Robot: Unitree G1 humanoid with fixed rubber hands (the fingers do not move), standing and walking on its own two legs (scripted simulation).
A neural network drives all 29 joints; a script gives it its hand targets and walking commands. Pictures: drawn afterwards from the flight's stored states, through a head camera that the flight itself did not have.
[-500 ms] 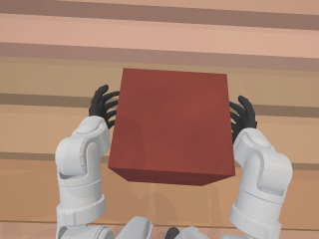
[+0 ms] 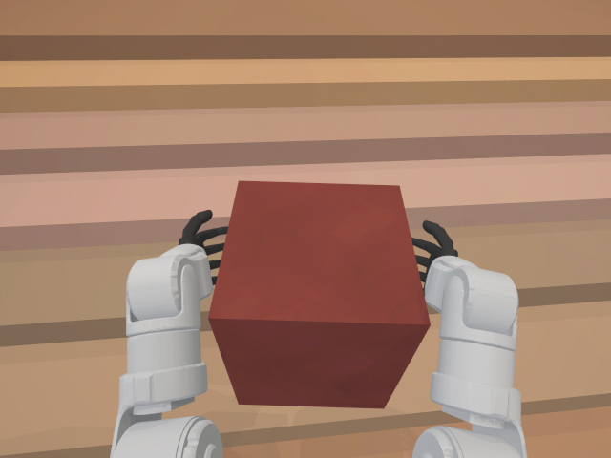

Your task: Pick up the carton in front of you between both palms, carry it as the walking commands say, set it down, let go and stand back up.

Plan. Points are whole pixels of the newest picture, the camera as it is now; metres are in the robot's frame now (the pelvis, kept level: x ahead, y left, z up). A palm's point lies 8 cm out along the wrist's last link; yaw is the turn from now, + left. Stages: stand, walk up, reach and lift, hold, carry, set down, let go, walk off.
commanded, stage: carry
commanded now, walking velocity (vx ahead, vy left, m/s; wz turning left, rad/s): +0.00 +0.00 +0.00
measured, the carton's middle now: (314, 300) +0.34 +0.00 +0.06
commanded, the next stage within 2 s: none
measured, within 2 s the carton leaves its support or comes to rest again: neither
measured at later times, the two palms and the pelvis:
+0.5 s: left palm (203, 296) +0.31 +0.14 +0.11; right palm (451, 309) +0.31 -0.16 +0.11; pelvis -0.01 -0.01 +0.00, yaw +0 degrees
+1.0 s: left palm (193, 315) +0.28 +0.14 +0.12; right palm (455, 330) +0.27 -0.16 +0.11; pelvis -0.04 -0.01 +0.00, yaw +0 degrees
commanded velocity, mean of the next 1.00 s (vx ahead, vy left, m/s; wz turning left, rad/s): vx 0.00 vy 0.00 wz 0.00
